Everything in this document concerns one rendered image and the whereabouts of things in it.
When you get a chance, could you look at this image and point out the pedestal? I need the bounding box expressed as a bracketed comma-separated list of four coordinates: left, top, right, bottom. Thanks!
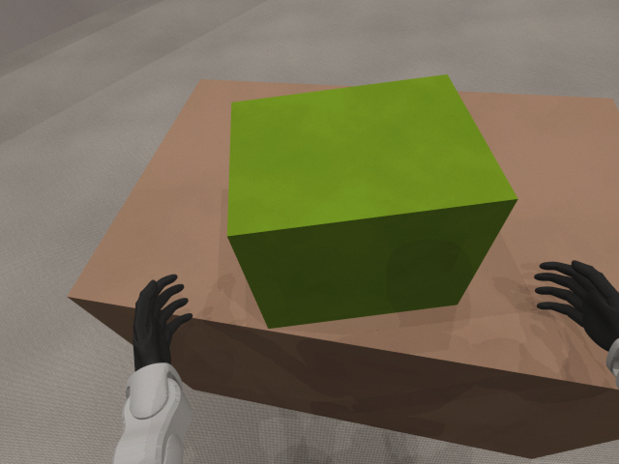
[67, 79, 619, 459]

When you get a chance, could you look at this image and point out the left robot forearm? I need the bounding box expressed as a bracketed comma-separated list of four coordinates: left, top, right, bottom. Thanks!
[111, 362, 192, 464]

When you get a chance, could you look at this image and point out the robot left hand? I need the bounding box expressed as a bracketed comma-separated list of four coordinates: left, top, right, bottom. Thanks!
[133, 275, 192, 371]

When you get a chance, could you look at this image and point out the carton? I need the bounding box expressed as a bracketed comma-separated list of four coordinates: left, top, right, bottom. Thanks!
[227, 74, 518, 329]

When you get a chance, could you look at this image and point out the robot right hand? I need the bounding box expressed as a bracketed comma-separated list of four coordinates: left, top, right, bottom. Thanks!
[534, 260, 619, 352]

